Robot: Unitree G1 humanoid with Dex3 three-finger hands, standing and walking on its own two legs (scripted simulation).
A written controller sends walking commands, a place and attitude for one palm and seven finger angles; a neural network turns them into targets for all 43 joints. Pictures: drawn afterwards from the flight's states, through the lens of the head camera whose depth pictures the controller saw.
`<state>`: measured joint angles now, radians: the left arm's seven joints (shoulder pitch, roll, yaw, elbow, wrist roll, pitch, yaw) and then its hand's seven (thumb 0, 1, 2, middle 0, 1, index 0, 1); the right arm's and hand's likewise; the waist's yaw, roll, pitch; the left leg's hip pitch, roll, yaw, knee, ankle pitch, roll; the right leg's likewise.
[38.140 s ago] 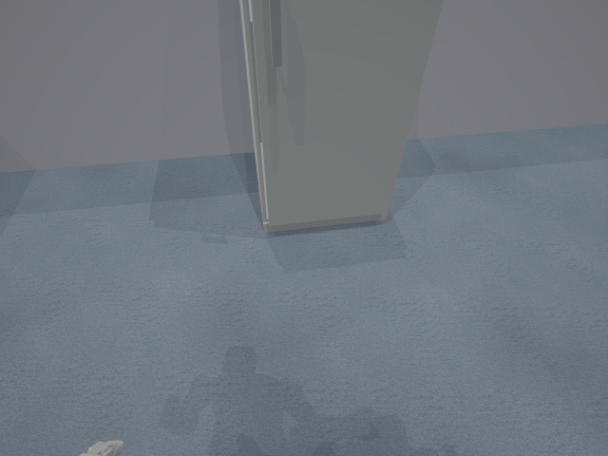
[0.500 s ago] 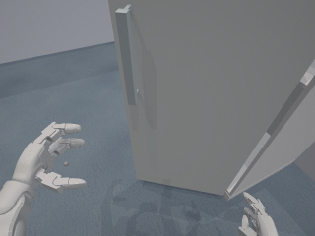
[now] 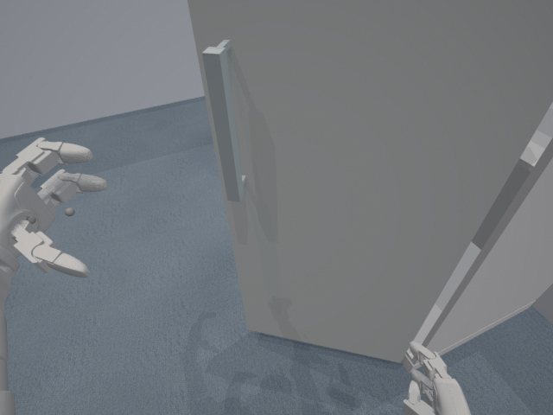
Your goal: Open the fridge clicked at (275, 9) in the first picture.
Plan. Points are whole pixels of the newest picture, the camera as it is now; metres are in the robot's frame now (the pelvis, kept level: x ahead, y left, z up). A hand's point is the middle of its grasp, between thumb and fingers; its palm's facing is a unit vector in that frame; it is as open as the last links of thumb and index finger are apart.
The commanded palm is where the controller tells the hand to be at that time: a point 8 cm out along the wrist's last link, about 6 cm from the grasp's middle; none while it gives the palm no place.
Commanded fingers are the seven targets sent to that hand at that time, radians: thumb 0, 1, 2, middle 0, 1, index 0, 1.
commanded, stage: raise the hand to about handle height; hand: left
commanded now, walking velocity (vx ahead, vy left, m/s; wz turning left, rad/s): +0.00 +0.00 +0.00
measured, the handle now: (231, 129) +0.53 +0.15 +0.17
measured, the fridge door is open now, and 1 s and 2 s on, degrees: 53 53 53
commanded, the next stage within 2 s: move the hooked fingers beside the handle in 0.52 s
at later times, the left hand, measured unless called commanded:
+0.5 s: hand (84, 212) +0.28 +0.28 +0.20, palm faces -0.01 -0.99 -0.12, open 14.0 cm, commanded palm +0.24 +0.32 +0.20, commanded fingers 0.00 -0.50 0.30 -0.30 -1.20 -0.30 -1.20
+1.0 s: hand (105, 192) +0.32 +0.27 +0.19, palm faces -0.02 -1.00 -0.08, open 14.0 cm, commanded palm +0.29 +0.31 +0.20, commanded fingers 0.00 -0.50 0.30 -0.30 -1.20 -0.30 -1.20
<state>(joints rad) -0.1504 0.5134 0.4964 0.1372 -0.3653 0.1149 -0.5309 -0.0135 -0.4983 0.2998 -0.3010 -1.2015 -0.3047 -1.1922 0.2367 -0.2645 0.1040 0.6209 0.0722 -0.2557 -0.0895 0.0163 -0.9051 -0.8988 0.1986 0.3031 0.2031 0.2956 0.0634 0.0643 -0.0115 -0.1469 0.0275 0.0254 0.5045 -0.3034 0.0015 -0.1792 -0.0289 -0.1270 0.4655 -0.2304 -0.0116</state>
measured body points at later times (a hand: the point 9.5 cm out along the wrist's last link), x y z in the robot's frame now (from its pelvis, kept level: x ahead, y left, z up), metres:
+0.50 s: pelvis +0.00 +0.00 +0.00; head -0.02 -0.02 +0.45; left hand +0.28 +0.33 +0.20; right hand +0.19 -0.22 -0.06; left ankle -0.02 +0.12 -0.74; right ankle +0.02 -0.11 -0.74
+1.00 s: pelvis +0.00 +0.01 +0.00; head -0.01 -0.01 +0.45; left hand +0.32 +0.32 +0.20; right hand +0.18 -0.22 -0.07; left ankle -0.02 +0.12 -0.74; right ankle +0.02 -0.11 -0.74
